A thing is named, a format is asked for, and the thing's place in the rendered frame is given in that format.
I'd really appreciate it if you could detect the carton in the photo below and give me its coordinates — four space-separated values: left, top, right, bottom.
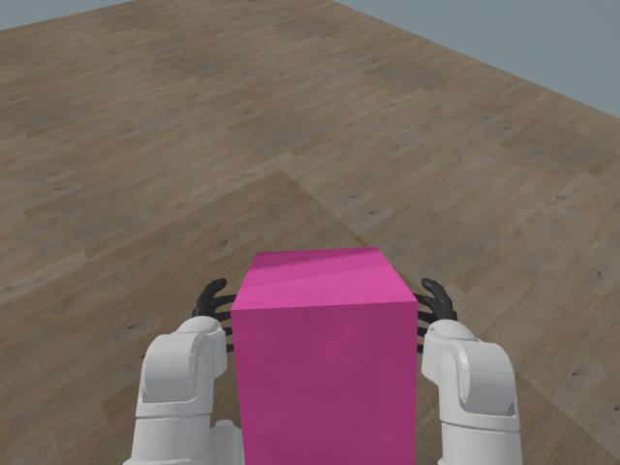
231 247 419 465

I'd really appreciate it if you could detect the robot right forearm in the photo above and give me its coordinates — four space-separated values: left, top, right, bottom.
421 320 523 465

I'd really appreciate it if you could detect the left robot hand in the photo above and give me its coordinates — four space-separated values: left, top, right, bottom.
192 278 237 353

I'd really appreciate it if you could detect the robot left forearm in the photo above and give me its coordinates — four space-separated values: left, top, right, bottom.
123 316 228 465

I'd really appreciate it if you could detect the left robot thigh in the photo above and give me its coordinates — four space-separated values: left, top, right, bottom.
208 425 245 465

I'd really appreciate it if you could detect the right robot hand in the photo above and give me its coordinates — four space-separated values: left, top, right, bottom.
413 278 458 354

